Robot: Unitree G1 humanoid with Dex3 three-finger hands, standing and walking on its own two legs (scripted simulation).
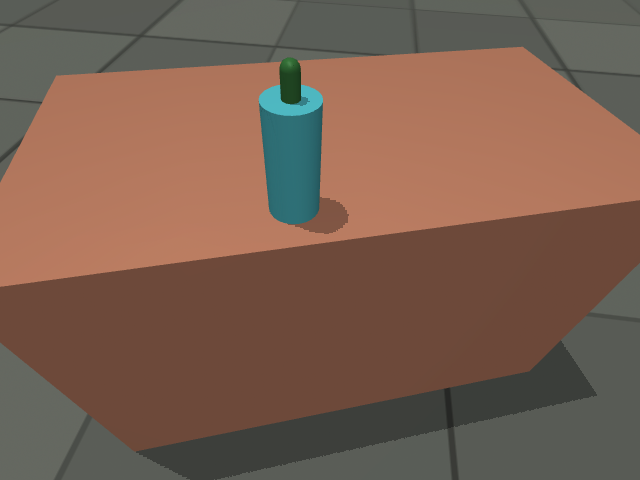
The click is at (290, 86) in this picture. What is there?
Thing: necked bottle
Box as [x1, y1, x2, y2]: [259, 57, 322, 223]
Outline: 289,57 285,58 280,64 280,84 266,89 259,96 259,108 269,210 271,214 280,221 287,223 300,223 312,218 318,210 322,97 313,88 300,84 299,64 295,59
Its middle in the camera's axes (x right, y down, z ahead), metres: -0.04 -0.15 +0.57
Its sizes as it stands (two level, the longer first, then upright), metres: 0.086 0.086 0.248
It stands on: a support 0.80 m high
